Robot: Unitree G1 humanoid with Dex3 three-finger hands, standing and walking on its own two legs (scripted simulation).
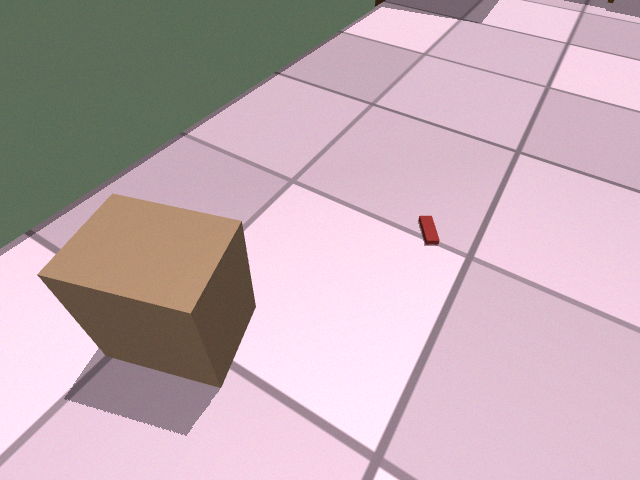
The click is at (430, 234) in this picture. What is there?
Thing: flat box
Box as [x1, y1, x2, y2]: [419, 216, 439, 244]
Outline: 419,216 419,222 425,243 437,244 439,240 431,216
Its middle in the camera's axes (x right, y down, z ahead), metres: +0.49 -0.06 +1.73
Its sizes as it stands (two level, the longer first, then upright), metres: 0.152 0.056 0.025
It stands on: the floor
